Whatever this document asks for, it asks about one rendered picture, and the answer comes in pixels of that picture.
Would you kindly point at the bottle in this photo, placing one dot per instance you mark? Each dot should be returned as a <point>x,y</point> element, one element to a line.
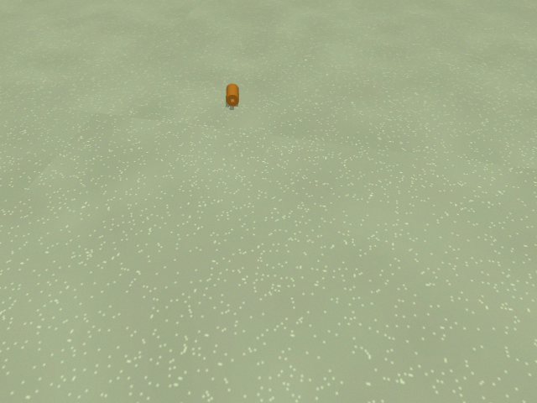
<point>232,95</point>

